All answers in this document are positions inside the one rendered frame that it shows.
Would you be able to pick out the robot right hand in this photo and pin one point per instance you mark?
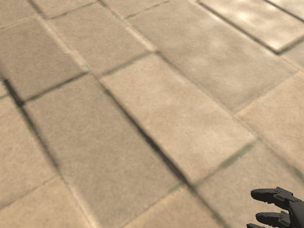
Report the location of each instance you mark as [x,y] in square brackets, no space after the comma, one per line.
[284,200]

